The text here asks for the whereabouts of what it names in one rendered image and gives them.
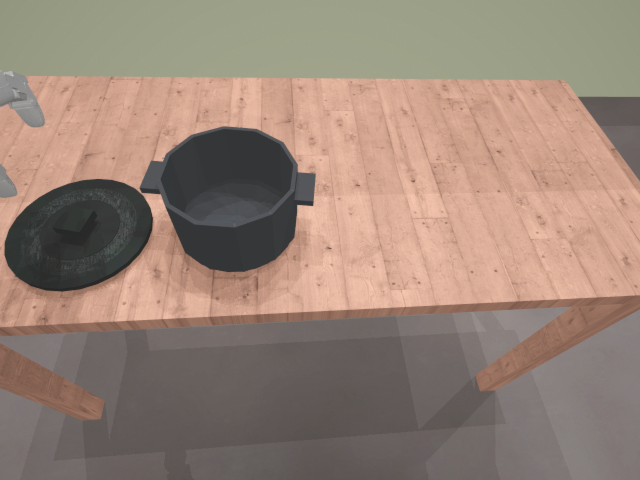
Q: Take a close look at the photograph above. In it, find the lid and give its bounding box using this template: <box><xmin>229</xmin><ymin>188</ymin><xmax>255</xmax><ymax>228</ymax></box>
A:
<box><xmin>4</xmin><ymin>179</ymin><xmax>153</xmax><ymax>292</ymax></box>

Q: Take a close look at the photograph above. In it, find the pot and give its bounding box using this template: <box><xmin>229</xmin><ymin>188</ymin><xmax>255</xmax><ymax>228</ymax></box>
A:
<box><xmin>140</xmin><ymin>126</ymin><xmax>316</xmax><ymax>272</ymax></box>

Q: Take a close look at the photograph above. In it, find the table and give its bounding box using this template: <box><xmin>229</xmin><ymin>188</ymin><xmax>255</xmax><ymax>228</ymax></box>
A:
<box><xmin>0</xmin><ymin>76</ymin><xmax>640</xmax><ymax>420</ymax></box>

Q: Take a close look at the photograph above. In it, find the knob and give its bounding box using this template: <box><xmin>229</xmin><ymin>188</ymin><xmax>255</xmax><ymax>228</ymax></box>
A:
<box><xmin>52</xmin><ymin>206</ymin><xmax>97</xmax><ymax>238</ymax></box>

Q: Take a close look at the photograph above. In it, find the left robot hand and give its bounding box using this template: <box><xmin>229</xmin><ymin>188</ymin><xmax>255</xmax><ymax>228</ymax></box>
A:
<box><xmin>0</xmin><ymin>70</ymin><xmax>45</xmax><ymax>198</ymax></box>

